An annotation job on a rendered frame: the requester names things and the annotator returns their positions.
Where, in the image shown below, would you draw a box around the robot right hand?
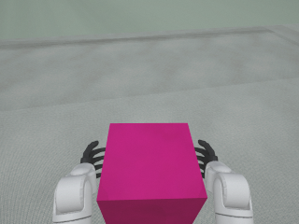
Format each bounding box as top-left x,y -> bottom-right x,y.
194,139 -> 218,179

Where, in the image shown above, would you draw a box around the carton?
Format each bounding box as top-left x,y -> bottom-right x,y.
96,122 -> 207,224

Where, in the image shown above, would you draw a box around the robot left hand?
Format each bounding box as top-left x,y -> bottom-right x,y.
80,140 -> 106,178

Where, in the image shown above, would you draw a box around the robot left forearm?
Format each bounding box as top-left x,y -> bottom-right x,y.
52,162 -> 97,224

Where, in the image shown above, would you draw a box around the robot right forearm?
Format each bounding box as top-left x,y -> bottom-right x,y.
205,161 -> 254,224

